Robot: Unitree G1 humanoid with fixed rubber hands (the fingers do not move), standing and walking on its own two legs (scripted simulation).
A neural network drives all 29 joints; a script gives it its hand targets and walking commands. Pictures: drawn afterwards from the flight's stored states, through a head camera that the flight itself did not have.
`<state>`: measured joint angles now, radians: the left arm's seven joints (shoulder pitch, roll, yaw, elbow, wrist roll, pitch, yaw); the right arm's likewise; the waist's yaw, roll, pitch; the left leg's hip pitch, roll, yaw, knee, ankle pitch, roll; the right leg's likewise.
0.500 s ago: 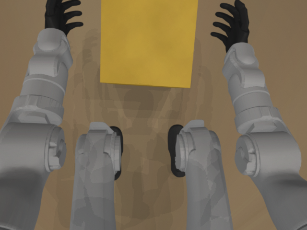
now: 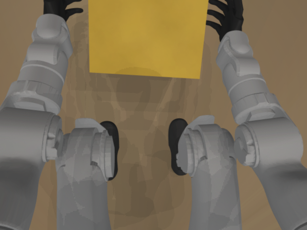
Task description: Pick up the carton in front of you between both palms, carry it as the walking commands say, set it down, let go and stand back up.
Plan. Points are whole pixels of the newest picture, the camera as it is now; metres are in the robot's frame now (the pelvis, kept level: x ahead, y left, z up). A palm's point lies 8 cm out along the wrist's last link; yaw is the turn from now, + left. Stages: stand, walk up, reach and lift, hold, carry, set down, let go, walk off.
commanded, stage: reach and lift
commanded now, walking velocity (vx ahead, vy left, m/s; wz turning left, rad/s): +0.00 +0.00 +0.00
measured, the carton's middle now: (144, 33) +0.51 +0.01 -0.24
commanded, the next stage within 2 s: none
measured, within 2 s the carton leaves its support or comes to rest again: leaves its support in 0.56 s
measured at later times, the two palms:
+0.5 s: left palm (71, 13) +0.52 +0.16 -0.17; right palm (218, 24) +0.51 -0.14 -0.17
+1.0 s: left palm out of the picture +0.48 +0.17 +0.02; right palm (280, 15) +0.48 -0.13 +0.02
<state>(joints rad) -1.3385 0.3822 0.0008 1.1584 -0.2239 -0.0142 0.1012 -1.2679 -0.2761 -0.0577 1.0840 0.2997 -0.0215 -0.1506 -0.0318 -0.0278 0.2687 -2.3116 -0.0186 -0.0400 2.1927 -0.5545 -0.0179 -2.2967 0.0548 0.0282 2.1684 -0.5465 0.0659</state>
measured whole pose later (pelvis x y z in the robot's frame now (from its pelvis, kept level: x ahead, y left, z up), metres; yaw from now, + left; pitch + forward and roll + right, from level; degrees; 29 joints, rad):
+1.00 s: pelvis -0.01 +0.00 +0.08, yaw +2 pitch +40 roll -1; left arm -1.09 0.10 0.36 0.92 0.15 0.28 0.07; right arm -1.03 0.01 -0.49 0.78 -0.15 0.28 -0.10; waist -0.02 0.00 -0.13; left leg -2.10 -0.12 -0.09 1.90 -0.49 -0.06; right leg -2.09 0.12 0.08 1.89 -0.51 0.08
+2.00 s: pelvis +0.09 +0.00 +0.36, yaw +3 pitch +18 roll +0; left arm -0.36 -0.10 0.27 0.62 0.17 0.30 0.07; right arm -0.36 0.13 -0.30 0.58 -0.17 0.30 -0.06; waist -0.01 0.01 -0.20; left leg -0.82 -0.08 -0.14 0.89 -0.37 -0.02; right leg -0.81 0.08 0.14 0.89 -0.38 0.03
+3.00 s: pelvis +0.10 +0.00 +0.41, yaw +3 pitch -4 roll +0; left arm -0.27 -0.15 0.26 0.35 0.27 0.65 0.01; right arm -0.29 0.16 -0.27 0.35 -0.28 0.64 0.01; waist -0.01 0.00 -0.01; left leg -0.14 -0.05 -0.14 0.42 -0.21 -0.01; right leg -0.13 0.04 0.14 0.41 -0.21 0.01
